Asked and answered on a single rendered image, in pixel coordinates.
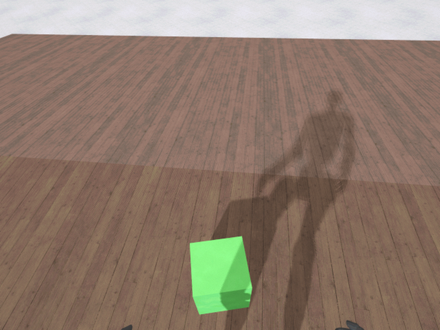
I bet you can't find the carton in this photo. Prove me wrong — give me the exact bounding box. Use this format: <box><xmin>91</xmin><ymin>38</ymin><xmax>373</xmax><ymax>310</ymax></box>
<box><xmin>190</xmin><ymin>236</ymin><xmax>252</xmax><ymax>314</ymax></box>

